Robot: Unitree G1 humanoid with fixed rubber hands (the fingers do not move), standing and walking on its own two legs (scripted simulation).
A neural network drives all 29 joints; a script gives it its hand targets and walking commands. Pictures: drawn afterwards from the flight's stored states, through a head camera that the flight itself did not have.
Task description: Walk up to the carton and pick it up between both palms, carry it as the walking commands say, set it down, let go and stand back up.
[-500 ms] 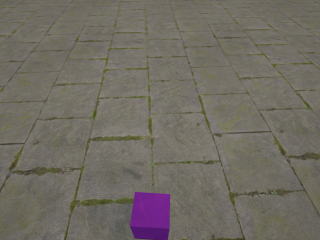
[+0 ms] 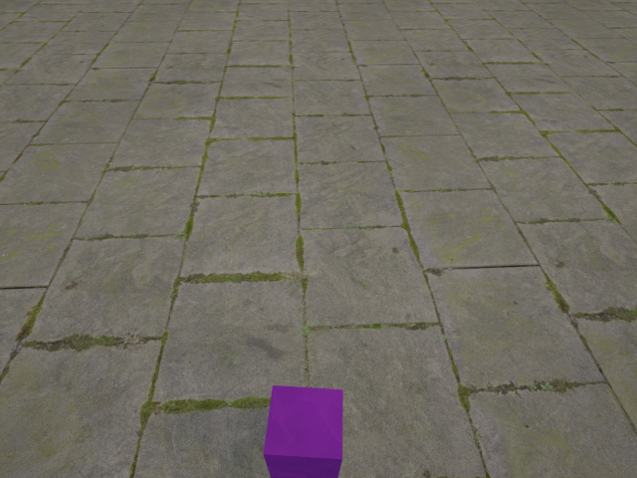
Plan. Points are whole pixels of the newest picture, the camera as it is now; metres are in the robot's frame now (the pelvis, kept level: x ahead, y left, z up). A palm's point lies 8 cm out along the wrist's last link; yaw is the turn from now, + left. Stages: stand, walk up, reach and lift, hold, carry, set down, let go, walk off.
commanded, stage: stand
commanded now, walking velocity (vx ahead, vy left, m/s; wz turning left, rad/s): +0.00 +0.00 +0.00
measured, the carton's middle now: (305, 435) +0.38 +0.04 -0.65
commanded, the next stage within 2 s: reach and lift in 0.84 s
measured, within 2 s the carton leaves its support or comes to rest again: neither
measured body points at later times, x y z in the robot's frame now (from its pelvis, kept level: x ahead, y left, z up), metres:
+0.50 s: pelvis -0.01 +0.02 +0.00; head +0.00 +0.03 +0.45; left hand -0.01 +0.27 -0.16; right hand +0.00 -0.24 -0.15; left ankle -0.01 +0.10 -0.75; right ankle -0.03 -0.12 -0.75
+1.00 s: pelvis -0.03 +0.03 -0.02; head +0.02 +0.04 +0.42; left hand +0.13 +0.28 -0.15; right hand +0.14 -0.23 -0.14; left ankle -0.01 +0.10 -0.75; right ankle -0.03 -0.11 -0.74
